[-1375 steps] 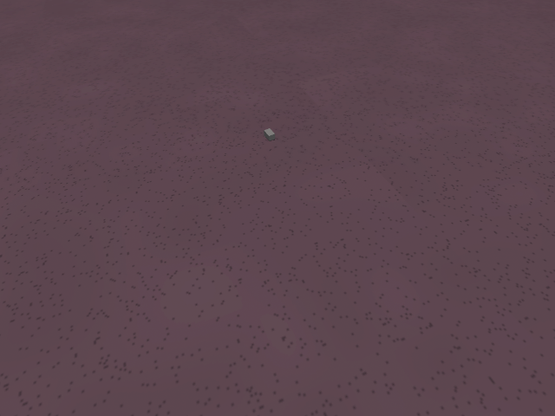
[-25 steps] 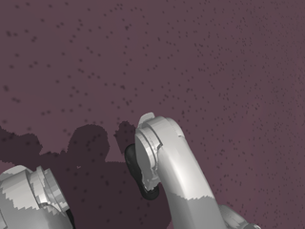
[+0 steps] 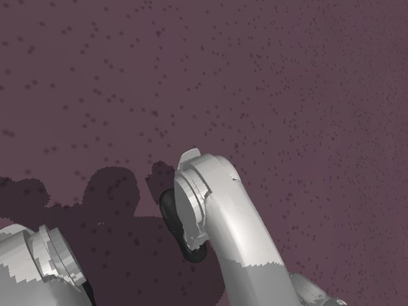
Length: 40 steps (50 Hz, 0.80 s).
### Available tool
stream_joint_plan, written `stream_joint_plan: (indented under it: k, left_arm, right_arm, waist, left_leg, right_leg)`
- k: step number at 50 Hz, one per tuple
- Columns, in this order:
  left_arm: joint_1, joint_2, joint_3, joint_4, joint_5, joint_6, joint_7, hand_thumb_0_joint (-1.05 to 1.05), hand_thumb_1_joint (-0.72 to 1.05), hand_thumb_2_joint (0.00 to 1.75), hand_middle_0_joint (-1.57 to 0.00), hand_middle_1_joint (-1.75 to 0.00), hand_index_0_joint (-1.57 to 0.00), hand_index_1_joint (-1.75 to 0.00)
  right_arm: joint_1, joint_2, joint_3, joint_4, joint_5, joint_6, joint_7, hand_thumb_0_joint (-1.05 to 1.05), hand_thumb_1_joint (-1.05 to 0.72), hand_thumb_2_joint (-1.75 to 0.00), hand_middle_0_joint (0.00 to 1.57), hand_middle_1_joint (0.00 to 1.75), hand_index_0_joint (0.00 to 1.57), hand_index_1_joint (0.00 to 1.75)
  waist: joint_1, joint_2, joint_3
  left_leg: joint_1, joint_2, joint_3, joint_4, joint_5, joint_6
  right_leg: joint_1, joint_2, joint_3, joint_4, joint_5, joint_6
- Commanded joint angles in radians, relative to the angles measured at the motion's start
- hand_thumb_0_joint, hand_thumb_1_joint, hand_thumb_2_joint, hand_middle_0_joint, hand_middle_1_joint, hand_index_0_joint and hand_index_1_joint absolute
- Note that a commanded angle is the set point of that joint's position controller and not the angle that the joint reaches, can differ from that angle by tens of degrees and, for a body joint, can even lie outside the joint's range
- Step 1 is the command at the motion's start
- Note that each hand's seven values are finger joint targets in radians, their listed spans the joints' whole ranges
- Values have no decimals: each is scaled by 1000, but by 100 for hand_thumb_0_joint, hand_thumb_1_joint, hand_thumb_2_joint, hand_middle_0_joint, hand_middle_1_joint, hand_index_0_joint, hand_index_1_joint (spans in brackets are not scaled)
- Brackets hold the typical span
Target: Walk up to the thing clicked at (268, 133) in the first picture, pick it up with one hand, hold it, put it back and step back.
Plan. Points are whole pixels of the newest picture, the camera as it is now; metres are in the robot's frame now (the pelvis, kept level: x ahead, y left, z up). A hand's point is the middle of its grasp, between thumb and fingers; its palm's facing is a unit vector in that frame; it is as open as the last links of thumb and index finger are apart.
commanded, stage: open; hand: left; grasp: from above
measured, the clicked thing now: out of the picture +0.49 +0.31 -0.29
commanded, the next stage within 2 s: withdraw in 0.68 s
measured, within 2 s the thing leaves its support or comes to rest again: neither
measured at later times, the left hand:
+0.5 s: hand out of the picture +0.47 +0.31 -0.26, palm faces -0.43 -0.15 -0.89, open 11.7 cm
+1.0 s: hand out of the picture +0.49 +0.32 -0.24, palm faces -0.36 -0.14 -0.92, open 12.3 cm
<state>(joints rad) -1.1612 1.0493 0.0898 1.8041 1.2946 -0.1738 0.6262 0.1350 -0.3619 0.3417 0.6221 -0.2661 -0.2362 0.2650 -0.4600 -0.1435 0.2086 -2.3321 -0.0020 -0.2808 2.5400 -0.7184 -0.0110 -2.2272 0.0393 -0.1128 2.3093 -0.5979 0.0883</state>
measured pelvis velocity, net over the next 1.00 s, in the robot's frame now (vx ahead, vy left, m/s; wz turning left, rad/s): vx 0.00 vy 0.00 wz -0.01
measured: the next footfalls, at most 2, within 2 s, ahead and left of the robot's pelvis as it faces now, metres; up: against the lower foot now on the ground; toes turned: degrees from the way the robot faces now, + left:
none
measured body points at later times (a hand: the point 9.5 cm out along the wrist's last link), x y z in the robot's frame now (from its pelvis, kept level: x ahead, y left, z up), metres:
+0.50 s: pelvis +0.00 +0.00 +0.00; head +0.29 +0.14 +0.32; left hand +0.49 +0.31 -0.21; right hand +0.03 -0.23 -0.04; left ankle +0.06 +0.13 -0.28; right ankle +0.14 -0.14 -0.27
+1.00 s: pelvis +0.00 +0.00 +0.00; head +0.29 +0.13 +0.32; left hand +0.51 +0.32 -0.19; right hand +0.02 -0.24 -0.04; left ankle +0.06 +0.13 -0.28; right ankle +0.14 -0.14 -0.27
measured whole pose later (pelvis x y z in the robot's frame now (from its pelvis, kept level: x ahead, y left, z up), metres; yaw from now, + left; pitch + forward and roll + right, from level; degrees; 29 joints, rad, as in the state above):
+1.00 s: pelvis +0.00 +0.00 +0.00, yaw +0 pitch +29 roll -16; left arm -1.11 1.04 0.15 1.62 1.30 -0.16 0.56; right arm 0.18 -0.35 0.32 0.62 -0.26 -0.21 0.27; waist -0.44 -0.12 0.19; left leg -2.34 0.00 -0.28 2.52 -0.72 -0.01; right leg -2.24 0.03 -0.12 2.29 -0.60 0.07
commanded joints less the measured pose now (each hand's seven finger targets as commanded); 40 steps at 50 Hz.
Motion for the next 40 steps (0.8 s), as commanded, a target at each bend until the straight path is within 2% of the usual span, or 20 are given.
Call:
stream_joint_plan:
  k: [1,2,4,5,7,11,12,13,14,16,22,24,26,28,29,30,35,37,39,40]
  left_arm:
    - [-253,188,-3,-93,-12,-4,35,0,5,52,-60,-45,-59,-46]
    - [-251,190,-10,-95,-12,-5,34,0,3,54,-58,-46,-57,-48]
    - [-259,200,-8,-104,-11,-1,31,0,-1,57,-55,-49,-54,-51]
    - [-260,210,2,-111,-14,-2,33,0,-2,58,-54,-50,-53,-52]
    - [-252,207,-2,-109,-12,-2,36,0,-4,59,-53,-52,-51,-53]
    - [-248,180,-19,-110,-19,1,29,0,-8,62,-47,-58,-47,-59]
    - [-266,198,-5,-134,-15,-3,34,0,-10,64,-46,-60,-45,-60]
    - [-254,179,-18,-114,-14,1,30,0,-11,64,-44,-61,-44,-62]
    - [-251,187,-18,-116,-16,2,32,0,-12,65,-45,-61,-44,-62]
    - [-260,183,-12,-134,-16,1,28,0,-12,66,-42,-63,-42,-64]
    - [-244,198,-1,-121,-15,4,28,0,-16,69,-39,-67,-39,-68]
    - [-264,188,-14,-132,-18,1,21,0,-18,71,-38,-69,-37,-70]
    - [-249,190,-13,-137,-19,3,17,0,-18,72,-36,-70,-36,-70]
    - [-246,217,6,-142,-18,0,24,0,-19,72,-37,-70,-36,-71]
    - [-256,204,3,-146,-12,-3,22,0,-18,72,-36,-70,-36,-71]
    - [-244,191,-12,-113,-15,1,19,0,-18,71,-35,-72,-35,-72]
    - [-240,224,13,-128,-18,1,27,0,-23,76,-33,-73,-32,-74]
    - [-244,200,-7,-124,-23,2,19,0,-23,76,-32,-73,-32,-74]
    - [-258,209,-2,-134,-33,-3,14,0,-21,75,-33,-74,-32,-75]
    - [-247,232,9,-145,-28,-4,14,0,-23,76,-34,-73,-34,-73]
  right_arm:
    - [177,-338,-90,20,0,4,-11,0,-89,-90,20,30,20,30]
    - [186,-344,-97,18,1,5,-13,0,-89,-90,20,30,20,30]
    - [183,-344,-92,13,2,4,-14,0,-89,-90,20,30,20,30]
    - [183,-343,-93,21,6,5,-14,0,-89,-90,20,30,20,30]
    - [189,-346,-96,16,2,9,-18,0,-89,-90,20,30,20,30]
    - [186,-335,-85,20,1,6,-11,0,-89,-90,20,30,20,30]
    - [197,-339,-87,27,1,10,-12,0,-89,-90,20,30,20,30]
    - [193,-334,-85,23,-1,9,-9,0,-89,-90,20,30,20,30]
    - [186,-338,-87,23,0,9,-11,0,-89,-90,20,30,20,30]
    - [192,-336,-78,23,-3,7,-3,0,-89,-90,20,30,20,30]
    - [196,-336,-77,19,-4,10,-3,0,-89,-90,20,30,20,30]
    - [194,-343,-82,20,-2,6,-3,0,-89,-90,20,30,20,30]
    - [192,-335,-72,15,-1,3,0,0,-89,-90,20,30,20,30]
    - [198,-338,-79,23,2,9,-4,0,-89,-90,20,30,20,30]
    - [197,-337,-76,21,-2,9,-1,0,-89,-90,20,30,20,30]
    - [191,-334,-75,15,-2,8,-1,0,-89,-90,20,30,20,30]
    - [217,-341,-76,22,-2,16,-6,0,-89,-90,20,30,20,30]
    - [197,-334,-69,15,-2,11,-7,0,-89,-90,20,30,20,30]
    - [199,-338,-69,15,3,12,-10,0,-89,-90,20,30,20,30]
    - [205,-346,-76,16,2,15,-13,0,-90,-90,20,30,20,30]
  waist:
    - [-72,569,-595]
    - [-82,579,-594]
    - [-79,557,-595]
    - [-70,569,-609]
    - [-74,575,-633]
    - [-85,589,-615]
    - [-83,620,-630]
    - [-88,615,-615]
    - [-80,603,-614]
    - [-86,617,-608]
    - [-83,597,-601]
    - [-93,611,-588]
    - [-88,600,-598]
    - [-76,631,-632]
    - [-82,636,-622]
    - [-86,616,-599]
    - [-79,610,-621]
    - [-88,581,-597]
    - [-92,579,-591]
    - [-81,596,-605]
  left_leg:
    - [482,38,105,-293,189,3]
    - [478,37,111,-297,174,6]
    - [469,37,112,-291,171,9]
    - [478,40,105,-296,182,5]
    - [491,39,109,-297,199,7]
    - [509,43,99,-293,226,0]
    - [527,48,90,-302,250,-5]
    - [521,45,95,-296,241,-4]
    - [510,43,100,-299,227,-1]
    - [522,47,92,-292,250,-5]
    - [498,42,99,-296,226,2]
    - [506,43,96,-299,217,-2]
    - [518,45,94,-289,238,-1]
    - [542,48,89,-303,256,-8]
    - [544,50,83,-300,263,-11]
    - [522,46,91,-300,226,-7]
    - [502,44,99,-297,250,0]
    - [484,42,104,-282,227,3]
    - [472,41,103,-290,200,5]
    - [492,44,98,-303,205,1]
  right_leg:
    - [333,22,-172,-152,201,-94]
    - [354,27,-168,-163,196,-95]
    - [355,26,-166,-166,197,-92]
    - [347,25,-166,-161,202,-94]
    - [381,30,-162,-172,223,-95]
    - [354,25,-170,-156,238,-93]
    - [349,23,-173,-155,253,-94]
    - [349,23,-172,-150,251,-95]
    - [359,28,-171,-159,240,-95]
    - [335,18,-174,-152,249,-92]
    - [348,22,-169,-165,236,-92]
    - [335,19,-171,-159,228,-93]
    - [341,17,-170,-156,240,-90]
    - [352,22,-168,-156,251,-97]
    - [332,15,-174,-148,250,-97]
    - [340,19,-172,-152,229,-96]
    - [374,25,-167,-164,254,-95]
    - [365,22,-167,-166,237,-94]
    - [359,20,-167,-171,214,-94]
    - [355,21,-167,-172,217,-96]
